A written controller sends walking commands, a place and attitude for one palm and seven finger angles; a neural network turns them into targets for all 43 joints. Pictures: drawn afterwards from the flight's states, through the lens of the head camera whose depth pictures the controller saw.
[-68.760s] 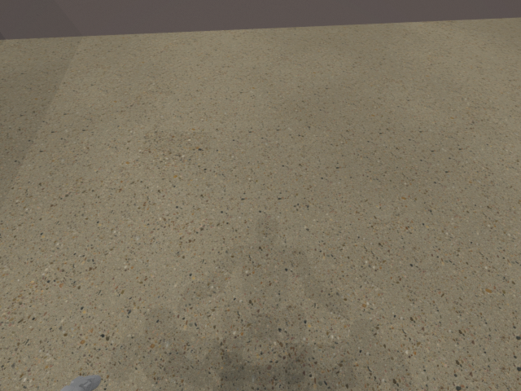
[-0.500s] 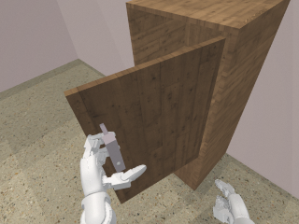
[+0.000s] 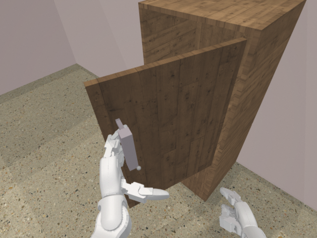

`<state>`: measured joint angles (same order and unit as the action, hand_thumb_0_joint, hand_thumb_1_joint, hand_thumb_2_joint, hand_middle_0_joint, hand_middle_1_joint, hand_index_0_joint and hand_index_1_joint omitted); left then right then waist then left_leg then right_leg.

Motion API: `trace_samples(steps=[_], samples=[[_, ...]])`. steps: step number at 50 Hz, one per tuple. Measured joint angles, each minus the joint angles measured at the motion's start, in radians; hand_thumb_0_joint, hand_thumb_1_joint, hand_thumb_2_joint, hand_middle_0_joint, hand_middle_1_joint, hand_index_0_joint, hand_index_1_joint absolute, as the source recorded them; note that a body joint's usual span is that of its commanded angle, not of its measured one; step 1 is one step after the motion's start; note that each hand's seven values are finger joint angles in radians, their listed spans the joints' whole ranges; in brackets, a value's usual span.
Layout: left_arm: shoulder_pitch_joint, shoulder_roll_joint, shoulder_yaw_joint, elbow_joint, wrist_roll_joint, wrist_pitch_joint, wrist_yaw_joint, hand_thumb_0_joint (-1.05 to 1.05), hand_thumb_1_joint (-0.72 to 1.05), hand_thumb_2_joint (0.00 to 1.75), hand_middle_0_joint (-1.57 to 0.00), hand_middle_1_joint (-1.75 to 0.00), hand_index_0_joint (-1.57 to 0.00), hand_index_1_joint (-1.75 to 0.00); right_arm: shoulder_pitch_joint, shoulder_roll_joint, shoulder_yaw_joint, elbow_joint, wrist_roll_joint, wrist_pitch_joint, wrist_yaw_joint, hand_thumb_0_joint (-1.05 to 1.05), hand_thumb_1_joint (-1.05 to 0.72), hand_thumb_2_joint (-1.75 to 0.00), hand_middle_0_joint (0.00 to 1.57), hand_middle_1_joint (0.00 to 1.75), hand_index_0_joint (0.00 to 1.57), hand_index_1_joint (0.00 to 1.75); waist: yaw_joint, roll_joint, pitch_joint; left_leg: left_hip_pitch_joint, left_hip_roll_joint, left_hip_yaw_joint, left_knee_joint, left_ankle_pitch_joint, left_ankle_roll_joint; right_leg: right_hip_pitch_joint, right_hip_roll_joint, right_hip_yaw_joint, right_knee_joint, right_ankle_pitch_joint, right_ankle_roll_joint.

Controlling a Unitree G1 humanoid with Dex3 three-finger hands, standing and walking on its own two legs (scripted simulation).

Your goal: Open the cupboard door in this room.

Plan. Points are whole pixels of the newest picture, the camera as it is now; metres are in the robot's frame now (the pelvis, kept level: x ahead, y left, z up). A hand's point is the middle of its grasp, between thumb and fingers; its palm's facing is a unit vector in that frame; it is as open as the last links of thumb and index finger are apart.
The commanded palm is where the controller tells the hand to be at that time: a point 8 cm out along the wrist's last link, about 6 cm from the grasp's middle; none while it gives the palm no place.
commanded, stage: slide the hand sideways off the handle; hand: left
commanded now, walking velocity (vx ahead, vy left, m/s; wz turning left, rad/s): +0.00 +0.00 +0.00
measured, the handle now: (125, 144) +0.32 +0.10 +0.11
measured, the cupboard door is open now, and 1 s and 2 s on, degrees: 71 76 76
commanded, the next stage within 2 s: draw the hand back to the body in 1.16 s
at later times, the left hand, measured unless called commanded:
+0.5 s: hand (135, 187) +0.20 +0.06 +0.11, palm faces -0.08 -1.00 +0.03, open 16.3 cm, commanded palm +0.16 +0.11 +0.11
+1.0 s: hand (108, 204) +0.17 +0.11 +0.11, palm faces +0.01 -1.00 -0.02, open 16.2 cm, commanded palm +0.12 +0.16 +0.11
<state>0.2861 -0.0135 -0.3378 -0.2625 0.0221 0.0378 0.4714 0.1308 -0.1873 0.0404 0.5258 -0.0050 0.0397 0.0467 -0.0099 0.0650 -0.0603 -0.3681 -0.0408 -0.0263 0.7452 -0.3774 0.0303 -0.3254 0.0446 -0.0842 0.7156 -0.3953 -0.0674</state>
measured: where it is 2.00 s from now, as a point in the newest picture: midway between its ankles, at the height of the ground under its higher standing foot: outside the picture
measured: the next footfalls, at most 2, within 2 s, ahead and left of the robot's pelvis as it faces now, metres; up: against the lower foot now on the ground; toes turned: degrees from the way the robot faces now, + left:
none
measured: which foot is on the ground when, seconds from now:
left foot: down 0.00-1.00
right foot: down 0.00-1.00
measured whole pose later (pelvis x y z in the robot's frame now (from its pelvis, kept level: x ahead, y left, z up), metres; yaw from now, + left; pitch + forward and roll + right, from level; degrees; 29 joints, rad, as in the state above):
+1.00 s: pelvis +0.02 +0.01 -0.02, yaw -2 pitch +5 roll -1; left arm 0.83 0.14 -0.17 -0.62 -0.09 -0.14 0.03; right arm 0.29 -0.22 0.03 0.34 0.04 -0.01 0.00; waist 0.01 0.06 -0.12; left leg -0.50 -0.03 0.00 0.87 -0.46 0.04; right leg -0.46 0.05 -0.06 0.84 -0.47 -0.06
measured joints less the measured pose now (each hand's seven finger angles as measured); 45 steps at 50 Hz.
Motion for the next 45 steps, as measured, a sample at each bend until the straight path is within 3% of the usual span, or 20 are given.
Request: trace_samples(steps=[2,5,8,14,26,35,45], samples=[[0.025,0.003,0.012,-0.026,0.012,-0.010,-0.081,-0.02,-0.50,0.30,-0.20,-0.41,-0.20,-0.41,0.014,-0.004,0.001,-0.037,0.012,0.003,0.007,0.01,-0.91,-0.90,0.20,0.30,0.20,0.30,-0.003,0.000,0.017,0.005,-0.004,0.003,0.000,0.001,0.005,0.003,-0.005,0.003,0.005,-0.001,0.004],[0.084,0.028,0.005,-0.065,-0.010,-0.051,-0.222,-0.02,-0.50,0.30,-0.14,-0.37,-0.14,-0.36,0.055,-0.017,-0.002,-0.086,0.026,-0.006,-0.001,0.01,-0.91,-0.90,0.21,0.30,0.20,0.30,0.007,0.002,0.023,0.001,-0.011,0.009,0.002,0.001,0.013,-0.003,-0.012,0.008,0.012,-0.004,0.011],[0.125,0.044,-0.028,-0.090,-0.025,-0.088,-0.285,-0.02,-0.50,0.30,-0.10,-0.34,-0.12,-0.33,0.082,-0.027,-0.004,-0.104,0.033,-0.022,-0.011,0.01,-0.91,-0.90,0.21,0.30,0.20,0.30,0.011,0.002,0.027,-0.007,-0.016,0.011,0.011,-0.003,0.020,-0.011,-0.017,0.009,0.021,-0.008,0.018],[0.145,0.061,-0.064,-0.111,0.002,-0.110,-0.279,-0.02,-0.50,0.30,-0.11,-0.31,-0.13,-0.31,0.098,-0.025,-0.001,-0.114,0.036,-0.023,-0.011,0.01,-0.91,-0.90,0.20,0.30,0.20,0.30,0.008,-0.007,0.028,-0.022,-0.019,0.025,0.027,-0.012,0.028,-0.031,-0.020,0.022,0.042,-0.015,0.026],[0.236,0.062,-0.031,-0.188,0.001,-0.083,-0.288,-0.02,-0.50,0.30,-0.16,-0.31,-0.16,-0.31,0.107,-0.009,0.015,-0.153,0.040,0.009,-0.002,0.02,-0.91,-0.90,0.20,0.30,0.20,0.30,0.001,-0.013,0.002,-0.023,-0.010,0.045,0.032,-0.029,0.032,-0.039,-0.012,0.043,0.046,-0.023,0.030],[0.358,0.102,0.015,-0.268,-0.020,-0.117,-0.330,-0.02,-0.50,0.30,-0.17,-0.31,-0.17,-0.32,0.115,-0.024,0.008,-0.184,0.036,-0.001,-0.011,0.01,-0.91,-0.90,0.20,0.30,0.20,0.30,0.009,-0.012,-0.010,-0.059,-0.005,0.038,0.067,-0.052,0.028,-0.070,-0.007,0.035,0.074,-0.043,0.025],[0.482,0.139,0.110,-0.338,-0.078,-0.159,-0.402,-0.02,-0.48,0.31,-0.18,-0.32,-0.18,-0.32,0.149,-0.030,-0.003,-0.195,0.042,-0.035,-0.032,0.01,-0.91,-0.90,0.20,0.30,0.20,0.30,0.013,-0.008,-0.042,-0.106,0.003,0.033,0.105,-0.075,0.018,-0.116,0.001,0.029,0.109,-0.066,0.016]])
